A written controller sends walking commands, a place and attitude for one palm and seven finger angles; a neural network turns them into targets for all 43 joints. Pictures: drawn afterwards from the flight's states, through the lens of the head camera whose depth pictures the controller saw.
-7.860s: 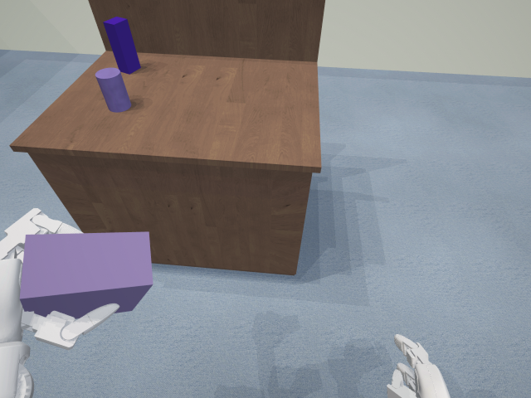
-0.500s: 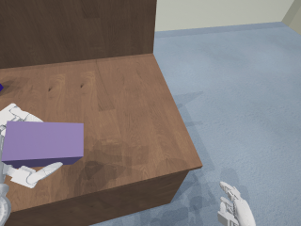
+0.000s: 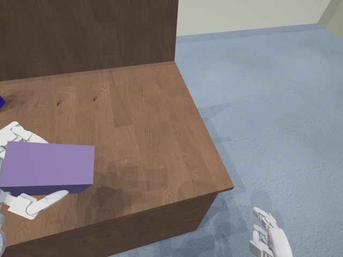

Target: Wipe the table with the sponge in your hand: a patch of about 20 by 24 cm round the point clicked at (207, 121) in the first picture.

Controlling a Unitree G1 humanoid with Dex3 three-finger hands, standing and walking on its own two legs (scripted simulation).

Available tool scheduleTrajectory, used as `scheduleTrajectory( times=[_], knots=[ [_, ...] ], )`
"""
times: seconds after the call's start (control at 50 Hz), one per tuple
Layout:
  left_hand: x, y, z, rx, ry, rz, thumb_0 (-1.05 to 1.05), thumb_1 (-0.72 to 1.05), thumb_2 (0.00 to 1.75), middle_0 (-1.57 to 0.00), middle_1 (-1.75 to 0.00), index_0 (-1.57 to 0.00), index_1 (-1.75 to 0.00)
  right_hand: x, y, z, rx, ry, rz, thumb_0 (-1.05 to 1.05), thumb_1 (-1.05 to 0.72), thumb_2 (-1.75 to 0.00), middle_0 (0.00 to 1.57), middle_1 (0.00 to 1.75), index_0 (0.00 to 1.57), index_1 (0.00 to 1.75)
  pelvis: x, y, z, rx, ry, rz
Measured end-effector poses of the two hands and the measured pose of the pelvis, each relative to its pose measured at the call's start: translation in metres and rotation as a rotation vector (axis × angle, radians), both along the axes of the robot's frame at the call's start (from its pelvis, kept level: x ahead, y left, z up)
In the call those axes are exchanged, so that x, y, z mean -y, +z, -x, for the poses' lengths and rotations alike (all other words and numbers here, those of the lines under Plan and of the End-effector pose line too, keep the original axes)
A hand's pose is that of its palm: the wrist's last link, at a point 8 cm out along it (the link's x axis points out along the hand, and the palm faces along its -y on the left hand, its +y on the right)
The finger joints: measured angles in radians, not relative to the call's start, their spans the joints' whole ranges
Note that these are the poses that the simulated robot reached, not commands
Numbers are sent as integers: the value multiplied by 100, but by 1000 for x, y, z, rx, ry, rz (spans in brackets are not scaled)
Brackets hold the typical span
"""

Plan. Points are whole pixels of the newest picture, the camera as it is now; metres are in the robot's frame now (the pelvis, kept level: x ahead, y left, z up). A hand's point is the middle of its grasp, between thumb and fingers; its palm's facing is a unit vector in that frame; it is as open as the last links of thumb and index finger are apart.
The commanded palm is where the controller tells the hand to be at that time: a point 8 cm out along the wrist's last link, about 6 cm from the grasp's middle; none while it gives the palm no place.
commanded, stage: look again from close up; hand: left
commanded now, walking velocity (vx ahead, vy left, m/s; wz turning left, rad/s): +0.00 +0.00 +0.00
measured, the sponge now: (62, 172) +0.23 +0.22 +0.14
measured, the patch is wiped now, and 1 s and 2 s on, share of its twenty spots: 0.00 0.00 0.00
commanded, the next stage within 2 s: shuffle to correct the standing spot in 0.14 s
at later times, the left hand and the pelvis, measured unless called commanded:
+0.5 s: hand (44, 169) +0.22 +0.23 +0.16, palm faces +0.31 -0.88 -0.36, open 10.3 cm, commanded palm +0.17 +0.26 +0.18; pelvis -0.01 -0.01 +0.00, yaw -3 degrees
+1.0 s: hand (68, 187) +0.20 +0.19 +0.15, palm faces +0.25 -0.85 -0.46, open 10.3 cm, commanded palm +0.14 +0.23 +0.18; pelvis -0.03 -0.04 +0.00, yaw -2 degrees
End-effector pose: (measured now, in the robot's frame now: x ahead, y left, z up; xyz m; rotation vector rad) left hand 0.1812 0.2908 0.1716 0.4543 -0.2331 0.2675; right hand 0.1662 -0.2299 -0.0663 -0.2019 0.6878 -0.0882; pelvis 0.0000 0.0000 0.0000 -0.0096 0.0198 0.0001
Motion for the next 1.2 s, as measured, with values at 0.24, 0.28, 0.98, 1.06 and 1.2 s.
scheduleTrajectory(
  times=[0.24, 0.28, 0.98, 1.06, 1.2],
  knots=[
    [0, 0, 6, 3, 13, 25, -1, -50, 100, -70, -135, -72, -135, -4, 5, -8, 26, 11, -5, 1, -90, -90, 20, 30, 20, 30, -1, 1, 1, 8, 4, 3],
    [-1, 0, 6, 2, 15, 27, -1, -50, 100, -70, -135, -72, -135, -5, 5, -8, 26, 10, -6, 1, -90, -90, 20, 30, 20, 30, -1, 1, 2, 10, 2, 3],
    [63, 0, 13, -111, -19, -37, -1, -50, 101, -70, -135, -72, -135, 91, -18, 72, -92, -205, 37, 1, -90, -90, 19, 30, 20, 30, 44, 2, 26, -14, -42, -20],
    [48, -3, 27, -125, 16, -28, -1, -50, 101, -70, -135, -72, -135, 72, -17, 66, -67, -181, 27, 1, -91, -90, 19, 29, 20, 30, 33, 2, 32, 4, -46, -25],
    [28, -7, 39, -74, 24, 36, -1, -50, 101, -70, -135, -72, -135, 22, -5, 47, 7, -96, 5, 1, -90, -90, 20, 30, 20, 30, 12, 2, 37, 29, -49, -21]
  ],
)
